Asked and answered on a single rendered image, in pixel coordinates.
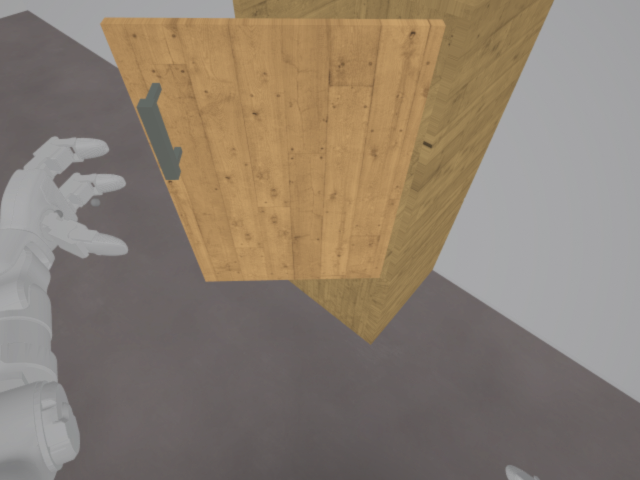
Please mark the robot left upper arm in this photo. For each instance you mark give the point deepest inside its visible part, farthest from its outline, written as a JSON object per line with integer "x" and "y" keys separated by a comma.
{"x": 38, "y": 431}

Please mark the robot left forearm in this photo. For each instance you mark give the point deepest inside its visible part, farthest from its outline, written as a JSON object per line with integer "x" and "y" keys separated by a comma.
{"x": 25, "y": 310}

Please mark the handle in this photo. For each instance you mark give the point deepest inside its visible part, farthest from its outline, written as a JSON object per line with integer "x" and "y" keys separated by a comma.
{"x": 168, "y": 158}

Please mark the robot left hand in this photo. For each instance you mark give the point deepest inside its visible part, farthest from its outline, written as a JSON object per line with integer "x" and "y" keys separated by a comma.
{"x": 31, "y": 197}

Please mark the cupboard door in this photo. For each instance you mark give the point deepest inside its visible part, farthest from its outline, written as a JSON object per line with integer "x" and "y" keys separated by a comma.
{"x": 296, "y": 134}

